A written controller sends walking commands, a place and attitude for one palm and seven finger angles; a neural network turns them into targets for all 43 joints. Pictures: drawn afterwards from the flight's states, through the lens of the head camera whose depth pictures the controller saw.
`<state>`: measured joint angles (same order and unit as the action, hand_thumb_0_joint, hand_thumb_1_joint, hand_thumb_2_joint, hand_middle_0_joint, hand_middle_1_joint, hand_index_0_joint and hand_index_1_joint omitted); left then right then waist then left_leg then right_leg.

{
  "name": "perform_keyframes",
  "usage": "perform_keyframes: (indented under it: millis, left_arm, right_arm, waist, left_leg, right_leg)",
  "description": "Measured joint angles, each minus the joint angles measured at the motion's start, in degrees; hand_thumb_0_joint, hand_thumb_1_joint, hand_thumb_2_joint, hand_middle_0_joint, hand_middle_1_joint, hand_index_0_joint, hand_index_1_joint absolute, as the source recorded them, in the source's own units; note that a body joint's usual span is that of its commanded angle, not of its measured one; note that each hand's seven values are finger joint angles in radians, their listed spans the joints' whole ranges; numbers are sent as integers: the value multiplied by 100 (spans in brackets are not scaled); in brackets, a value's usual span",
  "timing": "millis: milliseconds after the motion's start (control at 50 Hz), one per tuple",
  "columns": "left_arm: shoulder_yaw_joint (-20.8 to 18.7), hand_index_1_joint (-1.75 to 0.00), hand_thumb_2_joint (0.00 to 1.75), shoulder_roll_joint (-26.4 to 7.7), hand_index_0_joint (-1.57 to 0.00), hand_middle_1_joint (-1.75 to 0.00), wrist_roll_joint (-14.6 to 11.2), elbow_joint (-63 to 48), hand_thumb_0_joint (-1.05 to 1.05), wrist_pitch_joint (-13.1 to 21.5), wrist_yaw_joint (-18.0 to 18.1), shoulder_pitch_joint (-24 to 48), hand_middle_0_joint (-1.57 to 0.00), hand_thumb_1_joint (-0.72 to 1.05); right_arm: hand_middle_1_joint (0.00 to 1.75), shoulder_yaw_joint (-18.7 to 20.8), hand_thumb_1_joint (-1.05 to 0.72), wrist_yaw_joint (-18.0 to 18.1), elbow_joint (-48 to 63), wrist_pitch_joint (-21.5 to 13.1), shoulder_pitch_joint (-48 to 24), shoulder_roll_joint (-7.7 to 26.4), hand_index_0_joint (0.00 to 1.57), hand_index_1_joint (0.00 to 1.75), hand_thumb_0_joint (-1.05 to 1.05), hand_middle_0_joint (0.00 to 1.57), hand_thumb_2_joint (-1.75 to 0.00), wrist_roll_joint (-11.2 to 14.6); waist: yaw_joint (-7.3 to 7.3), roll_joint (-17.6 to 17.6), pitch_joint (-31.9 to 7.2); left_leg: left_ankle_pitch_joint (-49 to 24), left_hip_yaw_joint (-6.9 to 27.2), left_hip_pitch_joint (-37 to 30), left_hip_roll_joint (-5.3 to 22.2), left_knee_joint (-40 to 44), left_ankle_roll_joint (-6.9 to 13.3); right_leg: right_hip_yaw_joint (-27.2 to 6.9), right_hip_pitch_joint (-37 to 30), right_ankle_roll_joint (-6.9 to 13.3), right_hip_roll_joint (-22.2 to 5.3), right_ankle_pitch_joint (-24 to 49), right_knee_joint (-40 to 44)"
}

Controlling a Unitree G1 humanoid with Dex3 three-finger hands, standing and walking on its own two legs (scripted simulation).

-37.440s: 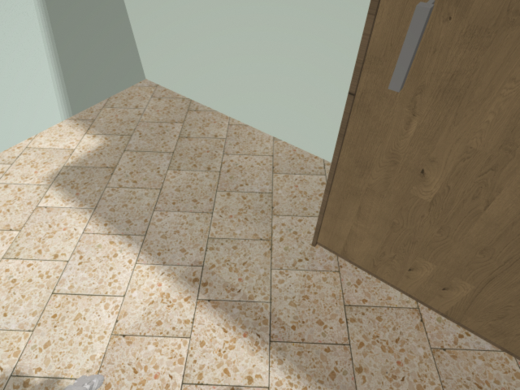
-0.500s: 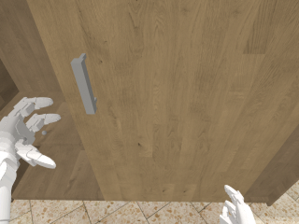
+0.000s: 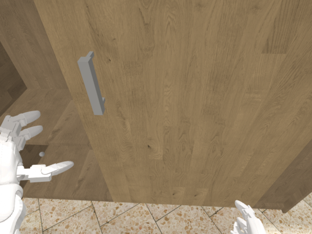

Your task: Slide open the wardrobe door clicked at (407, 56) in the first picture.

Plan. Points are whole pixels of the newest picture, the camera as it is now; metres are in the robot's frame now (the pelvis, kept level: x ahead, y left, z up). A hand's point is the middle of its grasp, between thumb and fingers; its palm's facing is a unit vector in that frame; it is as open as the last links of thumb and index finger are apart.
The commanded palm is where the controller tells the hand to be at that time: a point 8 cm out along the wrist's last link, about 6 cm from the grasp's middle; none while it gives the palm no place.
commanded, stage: draw the hand back to the body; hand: left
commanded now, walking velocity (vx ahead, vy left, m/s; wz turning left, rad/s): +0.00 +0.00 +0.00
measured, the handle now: (95, 84) +0.44 +0.24 +0.18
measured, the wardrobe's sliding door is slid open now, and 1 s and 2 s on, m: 0.62 0.62 0.62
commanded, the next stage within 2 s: step back with the hand held close in 0.78 s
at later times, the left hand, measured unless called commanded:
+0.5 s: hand (48, 150) +0.22 +0.26 +0.16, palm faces +0.43 -0.83 -0.35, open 8.0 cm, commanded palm +0.17 +0.30 +0.17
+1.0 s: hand (44, 149) +0.21 +0.26 +0.17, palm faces +0.44 -0.81 -0.39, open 7.4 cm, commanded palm +0.16 +0.30 +0.17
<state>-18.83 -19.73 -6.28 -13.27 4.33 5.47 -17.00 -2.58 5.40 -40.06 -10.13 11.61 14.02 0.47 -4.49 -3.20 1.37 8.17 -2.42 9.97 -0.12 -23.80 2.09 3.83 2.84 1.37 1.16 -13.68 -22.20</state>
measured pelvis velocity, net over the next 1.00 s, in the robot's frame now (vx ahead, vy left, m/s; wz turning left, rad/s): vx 0.02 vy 0.00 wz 0.00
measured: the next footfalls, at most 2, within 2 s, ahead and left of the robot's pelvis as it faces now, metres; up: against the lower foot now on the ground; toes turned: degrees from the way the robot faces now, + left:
none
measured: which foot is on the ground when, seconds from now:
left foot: down 0.00-1.00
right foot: down 0.00-1.00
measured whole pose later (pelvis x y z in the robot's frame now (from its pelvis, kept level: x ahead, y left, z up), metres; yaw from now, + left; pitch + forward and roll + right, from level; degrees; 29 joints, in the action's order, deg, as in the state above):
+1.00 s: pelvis +0.02 +0.00 +0.00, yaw +0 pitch -4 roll -1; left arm -20.7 -21.2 -4.7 -22.2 6.3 5.3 -25.5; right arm -1.6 4.1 -36.6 -3.4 10.8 13.7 0.0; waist -3.1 -3.5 -0.2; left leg 9.9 -2.4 10.3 0.4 -24.1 2.0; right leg 3.6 1.8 1.3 1.8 -13.6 -19.2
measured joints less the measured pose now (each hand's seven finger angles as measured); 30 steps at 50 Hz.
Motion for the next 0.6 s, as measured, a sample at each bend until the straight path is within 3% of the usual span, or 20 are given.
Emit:
perform_keyframes:
  millis: [280,480,600]
  left_arm:
    - [60,-61,64,-33,-23,-62,125,-608,0,89,2,-647,-22,37]
    - [79,-40,81,-20,-22,-41,126,-913,1,-34,-29,-887,-21,72]
    - [76,-33,87,-5,-21,-34,126,-915,2,-69,-11,-834,-21,84]
  right_arm:
    - [30,96,-90,-128,162,299,-49,-61,20,30,1,20,-90,-60]
    - [29,107,-90,-155,293,446,-99,-74,20,30,1,20,-90,-66]
    - [29,83,-90,-142,285,473,-110,-93,20,30,1,20,-90,-71]
  waist:
    - [55,35,-84]
    - [-5,62,-126]
    - [-23,50,-112]
  left_leg:
    - [139,-150,-305,-61,172,36]
    - [208,-134,-291,-68,128,38]
    - [196,-110,-296,-70,138,30]
  right_leg:
    - [-157,-260,-58,-67,-84,171]
    - [-143,-282,-66,-72,-125,192]
    - [-120,-296,-57,-70,-120,205]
